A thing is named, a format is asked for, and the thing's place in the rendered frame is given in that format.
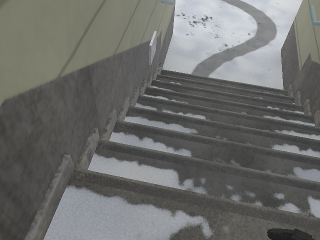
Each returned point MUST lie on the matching robot right hand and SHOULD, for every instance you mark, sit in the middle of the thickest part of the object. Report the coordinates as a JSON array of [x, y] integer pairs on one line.
[[288, 234]]

